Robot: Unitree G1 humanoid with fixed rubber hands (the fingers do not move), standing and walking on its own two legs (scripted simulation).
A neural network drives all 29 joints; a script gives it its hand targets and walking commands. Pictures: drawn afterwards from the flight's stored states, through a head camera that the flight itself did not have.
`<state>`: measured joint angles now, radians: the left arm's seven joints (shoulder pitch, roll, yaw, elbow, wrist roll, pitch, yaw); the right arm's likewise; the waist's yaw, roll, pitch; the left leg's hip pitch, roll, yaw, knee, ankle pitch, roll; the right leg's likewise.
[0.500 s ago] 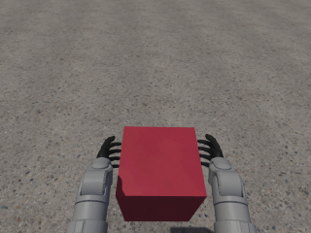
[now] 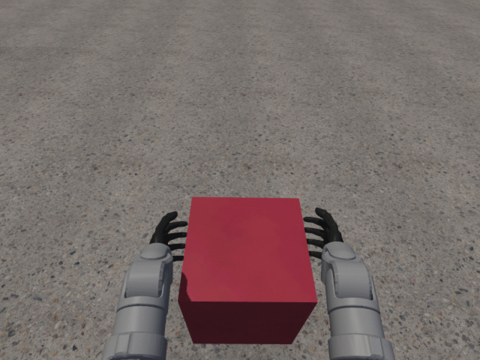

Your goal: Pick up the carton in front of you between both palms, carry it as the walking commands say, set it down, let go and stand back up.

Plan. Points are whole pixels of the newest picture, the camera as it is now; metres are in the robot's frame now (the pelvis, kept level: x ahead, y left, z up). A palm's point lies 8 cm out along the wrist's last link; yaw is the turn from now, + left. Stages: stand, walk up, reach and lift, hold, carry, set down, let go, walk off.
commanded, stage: hold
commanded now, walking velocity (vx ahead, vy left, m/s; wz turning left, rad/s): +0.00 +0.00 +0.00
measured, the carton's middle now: (244, 273) +0.30 +0.00 -0.07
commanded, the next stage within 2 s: set down in 0.28 s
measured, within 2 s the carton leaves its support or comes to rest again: neither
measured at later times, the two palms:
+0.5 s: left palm (175, 245) +0.29 +0.13 +0.04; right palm (342, 240) +0.31 -0.17 +0.05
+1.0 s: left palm (191, 263) +0.37 +0.13 -0.17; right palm (311, 270) +0.36 -0.16 -0.15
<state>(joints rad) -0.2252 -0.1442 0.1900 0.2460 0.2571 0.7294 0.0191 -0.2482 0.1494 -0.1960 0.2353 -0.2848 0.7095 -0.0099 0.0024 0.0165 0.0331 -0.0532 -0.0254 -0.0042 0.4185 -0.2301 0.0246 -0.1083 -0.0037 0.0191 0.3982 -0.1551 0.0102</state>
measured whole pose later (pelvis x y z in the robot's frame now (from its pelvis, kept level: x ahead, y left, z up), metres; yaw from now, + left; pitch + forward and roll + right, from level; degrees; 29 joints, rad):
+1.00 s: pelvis -0.02 +0.00 -0.08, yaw +1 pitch +30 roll -1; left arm -0.64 -0.10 0.34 0.57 0.24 0.18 0.08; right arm -0.59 0.21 -0.47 0.42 -0.26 0.17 -0.07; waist -0.06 0.03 -0.03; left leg -1.15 -0.09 -0.07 0.98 -0.35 0.02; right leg -1.17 0.04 0.08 0.92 -0.28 0.04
